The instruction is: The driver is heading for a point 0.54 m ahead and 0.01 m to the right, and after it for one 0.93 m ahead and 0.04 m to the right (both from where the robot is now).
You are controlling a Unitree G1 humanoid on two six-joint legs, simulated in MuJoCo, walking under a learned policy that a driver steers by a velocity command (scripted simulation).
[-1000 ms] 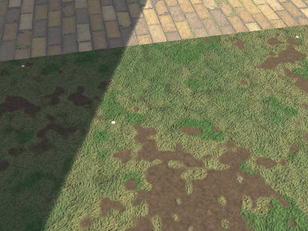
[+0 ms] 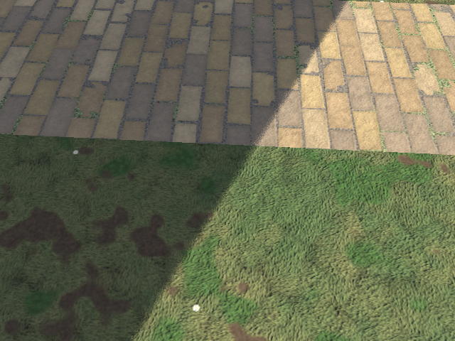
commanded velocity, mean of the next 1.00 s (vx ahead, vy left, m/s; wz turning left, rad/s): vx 0.50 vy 0.00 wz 0.12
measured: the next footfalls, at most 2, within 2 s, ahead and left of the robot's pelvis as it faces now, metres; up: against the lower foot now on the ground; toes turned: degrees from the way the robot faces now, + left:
right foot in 0.28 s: +0.35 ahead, -0.14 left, +0.00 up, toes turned +14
left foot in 0.76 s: +0.53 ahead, +0.17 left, +0.00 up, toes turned +10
